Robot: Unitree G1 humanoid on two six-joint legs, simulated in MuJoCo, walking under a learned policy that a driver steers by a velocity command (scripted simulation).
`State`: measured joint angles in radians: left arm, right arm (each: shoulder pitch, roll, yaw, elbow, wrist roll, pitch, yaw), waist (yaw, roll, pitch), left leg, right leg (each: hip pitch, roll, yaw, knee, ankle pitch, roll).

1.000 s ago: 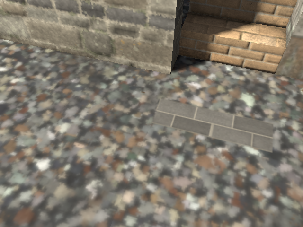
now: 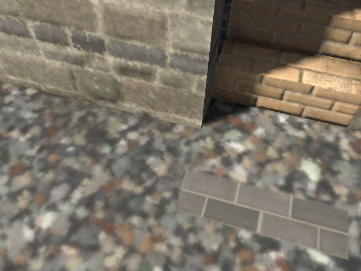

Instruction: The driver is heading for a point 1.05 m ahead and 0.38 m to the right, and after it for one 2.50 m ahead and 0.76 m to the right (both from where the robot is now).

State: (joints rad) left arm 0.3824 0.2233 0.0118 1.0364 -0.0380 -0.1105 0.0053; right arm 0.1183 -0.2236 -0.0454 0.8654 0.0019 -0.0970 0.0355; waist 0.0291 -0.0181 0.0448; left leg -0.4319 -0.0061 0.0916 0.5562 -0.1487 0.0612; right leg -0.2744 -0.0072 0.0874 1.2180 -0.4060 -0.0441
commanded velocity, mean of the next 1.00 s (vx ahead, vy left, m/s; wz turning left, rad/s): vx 0.15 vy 0.00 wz -0.51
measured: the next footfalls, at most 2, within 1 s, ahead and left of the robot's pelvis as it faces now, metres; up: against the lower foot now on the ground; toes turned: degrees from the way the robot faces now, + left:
right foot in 0.42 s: +0.32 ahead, -0.12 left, +0.00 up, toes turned -14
left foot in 0.90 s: +0.36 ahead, +0.09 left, +0.00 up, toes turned -33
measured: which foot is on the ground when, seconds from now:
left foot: down 0.00-0.44, up 0.46-0.88, down 0.90-1.00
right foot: up 0.00-0.40, down 0.42-0.92, up 0.94-1.00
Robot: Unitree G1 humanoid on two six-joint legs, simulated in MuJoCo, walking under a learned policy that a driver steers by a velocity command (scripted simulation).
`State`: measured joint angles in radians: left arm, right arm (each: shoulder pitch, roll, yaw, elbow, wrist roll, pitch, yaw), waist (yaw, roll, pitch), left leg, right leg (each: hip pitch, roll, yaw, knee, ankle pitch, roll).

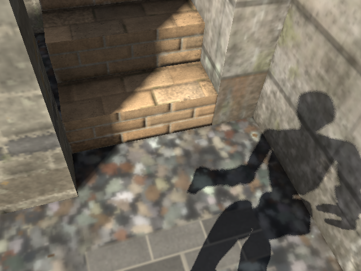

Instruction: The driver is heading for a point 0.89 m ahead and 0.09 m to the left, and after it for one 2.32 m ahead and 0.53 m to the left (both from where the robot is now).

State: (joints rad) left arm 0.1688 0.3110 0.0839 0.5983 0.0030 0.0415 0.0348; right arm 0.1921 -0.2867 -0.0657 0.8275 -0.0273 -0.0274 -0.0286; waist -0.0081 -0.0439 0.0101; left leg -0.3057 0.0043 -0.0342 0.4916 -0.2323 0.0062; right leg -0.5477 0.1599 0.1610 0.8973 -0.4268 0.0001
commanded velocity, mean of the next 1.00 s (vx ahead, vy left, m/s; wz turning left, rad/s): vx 0.24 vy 0.00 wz -0.12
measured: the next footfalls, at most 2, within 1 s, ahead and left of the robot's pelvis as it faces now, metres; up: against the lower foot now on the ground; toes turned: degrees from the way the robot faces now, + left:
right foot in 0.30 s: +0.03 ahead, -0.15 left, +0.00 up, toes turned -3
left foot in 0.66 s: +0.14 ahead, +0.10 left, +0.00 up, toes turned -4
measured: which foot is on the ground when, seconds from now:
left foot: down 0.00-0.30, up 0.32-0.64, down 0.66-1.00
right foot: up 0.00-0.28, down 0.30-0.66, up 0.68-1.00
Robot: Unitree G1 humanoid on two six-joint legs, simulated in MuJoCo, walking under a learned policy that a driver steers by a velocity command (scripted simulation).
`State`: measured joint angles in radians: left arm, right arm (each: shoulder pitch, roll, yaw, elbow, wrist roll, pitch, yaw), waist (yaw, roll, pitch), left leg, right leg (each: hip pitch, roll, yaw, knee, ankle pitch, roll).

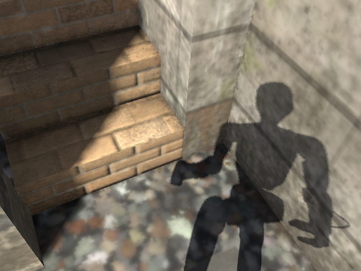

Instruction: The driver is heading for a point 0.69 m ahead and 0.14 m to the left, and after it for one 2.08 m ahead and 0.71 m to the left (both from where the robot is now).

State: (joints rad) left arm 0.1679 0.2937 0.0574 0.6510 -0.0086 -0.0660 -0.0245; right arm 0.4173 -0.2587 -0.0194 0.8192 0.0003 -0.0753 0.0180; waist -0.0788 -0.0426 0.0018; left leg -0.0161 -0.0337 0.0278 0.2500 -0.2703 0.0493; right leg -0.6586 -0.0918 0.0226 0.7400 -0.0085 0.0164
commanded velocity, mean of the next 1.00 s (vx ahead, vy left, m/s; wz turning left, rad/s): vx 0.26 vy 0.00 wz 0.29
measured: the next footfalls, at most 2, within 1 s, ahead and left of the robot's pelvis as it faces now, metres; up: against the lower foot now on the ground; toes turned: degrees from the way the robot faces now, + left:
right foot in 0.16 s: +0.26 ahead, -0.14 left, +0.00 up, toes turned -1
left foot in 0.58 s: +0.34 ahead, +0.07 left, +0.00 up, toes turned +6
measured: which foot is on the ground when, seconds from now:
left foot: down 0.00-0.16, up 0.18-0.56, down 0.58-1.00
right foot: up 0.00-0.14, down 0.16-0.58, up 0.60-1.00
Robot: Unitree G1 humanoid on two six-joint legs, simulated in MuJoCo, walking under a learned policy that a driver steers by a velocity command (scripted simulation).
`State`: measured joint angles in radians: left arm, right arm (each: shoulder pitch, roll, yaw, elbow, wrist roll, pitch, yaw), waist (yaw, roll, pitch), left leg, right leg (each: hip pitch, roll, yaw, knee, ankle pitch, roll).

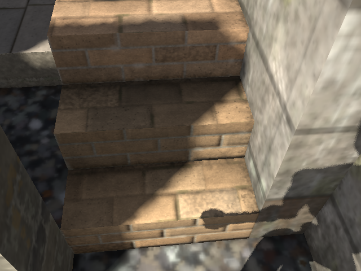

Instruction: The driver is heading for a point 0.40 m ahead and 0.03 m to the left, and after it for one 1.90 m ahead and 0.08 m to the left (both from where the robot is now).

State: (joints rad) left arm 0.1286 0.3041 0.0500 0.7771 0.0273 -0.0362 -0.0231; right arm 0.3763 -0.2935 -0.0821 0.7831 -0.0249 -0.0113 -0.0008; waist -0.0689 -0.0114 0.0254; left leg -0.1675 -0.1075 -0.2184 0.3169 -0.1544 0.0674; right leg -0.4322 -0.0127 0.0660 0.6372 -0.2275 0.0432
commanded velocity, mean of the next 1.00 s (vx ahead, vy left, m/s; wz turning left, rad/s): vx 0.29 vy -0.01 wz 0.32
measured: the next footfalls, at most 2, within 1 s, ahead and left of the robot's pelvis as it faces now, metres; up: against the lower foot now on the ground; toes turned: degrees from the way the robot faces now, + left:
right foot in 0.08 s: +0.13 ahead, -0.15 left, +0.00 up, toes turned +6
left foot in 0.58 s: +0.36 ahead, +0.11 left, +0.00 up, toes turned +23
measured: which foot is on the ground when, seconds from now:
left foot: down 0.00-0.08, up 0.10-0.56, down 0.58-1.00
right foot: up 0.00-0.06, down 0.08-0.58, up 0.60-1.00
